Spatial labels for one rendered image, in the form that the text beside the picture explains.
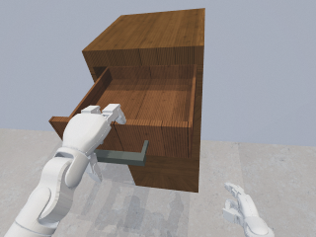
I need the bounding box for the robot left hand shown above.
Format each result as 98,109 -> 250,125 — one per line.
62,104 -> 126,182

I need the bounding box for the robot right forearm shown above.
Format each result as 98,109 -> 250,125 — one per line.
243,216 -> 275,237

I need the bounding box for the cabinet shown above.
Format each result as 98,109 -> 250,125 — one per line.
82,8 -> 205,193

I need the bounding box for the robot right hand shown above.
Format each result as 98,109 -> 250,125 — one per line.
222,182 -> 260,228

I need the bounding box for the robot left forearm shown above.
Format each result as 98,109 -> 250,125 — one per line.
4,147 -> 90,237

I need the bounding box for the drawer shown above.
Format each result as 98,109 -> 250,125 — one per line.
49,64 -> 198,159

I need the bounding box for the handle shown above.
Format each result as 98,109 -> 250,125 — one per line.
94,140 -> 149,167

